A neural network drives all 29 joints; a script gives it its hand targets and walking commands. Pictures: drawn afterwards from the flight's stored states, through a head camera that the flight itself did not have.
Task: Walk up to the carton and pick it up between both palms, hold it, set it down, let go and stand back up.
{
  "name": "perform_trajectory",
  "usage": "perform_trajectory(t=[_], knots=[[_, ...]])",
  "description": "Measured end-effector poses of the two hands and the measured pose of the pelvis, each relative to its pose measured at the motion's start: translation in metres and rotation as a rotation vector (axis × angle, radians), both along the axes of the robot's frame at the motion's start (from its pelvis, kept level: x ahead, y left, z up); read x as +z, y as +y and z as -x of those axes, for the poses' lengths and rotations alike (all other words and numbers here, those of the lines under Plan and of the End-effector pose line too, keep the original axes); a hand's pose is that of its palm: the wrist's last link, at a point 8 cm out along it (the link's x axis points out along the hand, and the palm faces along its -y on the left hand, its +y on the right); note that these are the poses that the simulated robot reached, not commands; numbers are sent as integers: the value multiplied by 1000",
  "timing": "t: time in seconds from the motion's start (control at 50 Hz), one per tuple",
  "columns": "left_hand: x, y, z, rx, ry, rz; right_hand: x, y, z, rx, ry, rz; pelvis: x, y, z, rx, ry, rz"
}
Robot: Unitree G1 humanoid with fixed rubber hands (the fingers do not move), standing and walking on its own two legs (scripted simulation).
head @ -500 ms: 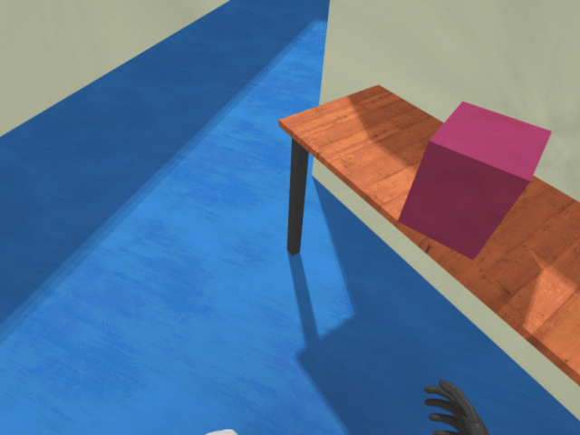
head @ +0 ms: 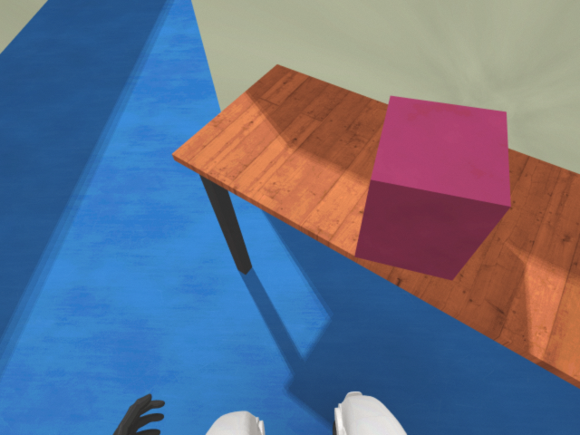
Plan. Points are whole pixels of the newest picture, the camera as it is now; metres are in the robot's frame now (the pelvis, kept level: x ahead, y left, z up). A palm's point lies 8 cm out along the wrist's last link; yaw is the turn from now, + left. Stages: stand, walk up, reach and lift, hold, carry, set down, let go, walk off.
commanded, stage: walk up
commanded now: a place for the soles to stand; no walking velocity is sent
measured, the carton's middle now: (422, 191) +0.45 -0.23 +0.00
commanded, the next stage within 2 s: none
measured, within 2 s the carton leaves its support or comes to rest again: neither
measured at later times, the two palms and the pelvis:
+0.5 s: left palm (68, 336) +0.29 +0.36 -0.09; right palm (433, 419) +0.14 -0.17 -0.07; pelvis +0.12 +0.11 +0.02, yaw -17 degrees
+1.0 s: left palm (147, 298) +0.33 +0.24 -0.07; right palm out of the picture +0.04 -0.19 -0.10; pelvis +0.11 +0.07 +0.01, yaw -32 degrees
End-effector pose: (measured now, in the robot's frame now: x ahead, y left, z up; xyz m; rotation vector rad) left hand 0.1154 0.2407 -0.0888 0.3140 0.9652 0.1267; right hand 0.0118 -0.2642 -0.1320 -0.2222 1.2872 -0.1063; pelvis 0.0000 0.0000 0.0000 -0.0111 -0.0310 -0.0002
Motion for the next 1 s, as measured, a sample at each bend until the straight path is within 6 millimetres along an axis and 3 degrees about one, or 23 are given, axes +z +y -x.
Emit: perform_trajectory(t=[0.1,0.16,0.22,0.28,0.38,0.48,0.58,0.68,0.8,0.9,1.0], knots=[[4,17,-3,2,87,10,25,26,-103,38,-229,-11,13,21,-38,-55,-9,-1],[-1,38,-9,-10,132,13,38,45,-151,47,-335,-11,13,37,-59,-92,-8,-4],[-14,67,-26,-21,163,15,44,63,-184,36,-397,13,4,57,-79,-133,-9,-5],[-33,97,-57,-38,171,10,42,78,-196,0,-417,59,-10,78,-98,-164,-16,-19],[-26,125,-118,-110,137,-39,50,91,-175,-118,-361,101,-2,96,-112,-233,-30,24],[-5,125,-164,-216,115,-48,62,91,-134,-219,-281,151,14,105,-120,-289,-13,24],[5,101,-194,-327,120,-37,60,88,-84,-315,-209,176,20,107,-123,-355,-6,8],[9,56,-221,-455,88,-18,46,81,-35,-413,-150,166,16,98,-120,-425,-13,-11],[18,6,-231,-532,-18,-13,15,70,-4,-488,-116,102,4,79,-112,-479,-38,-7],[23,-4,-223,-512,-8,-18,19,70,-14,-517,-165,77,11,73,-110,-532,-32,-21],[17,-5,-217,-509,1,1,30,75,-25,-500,-203,86,13,73,-107,-553,-12,-21]])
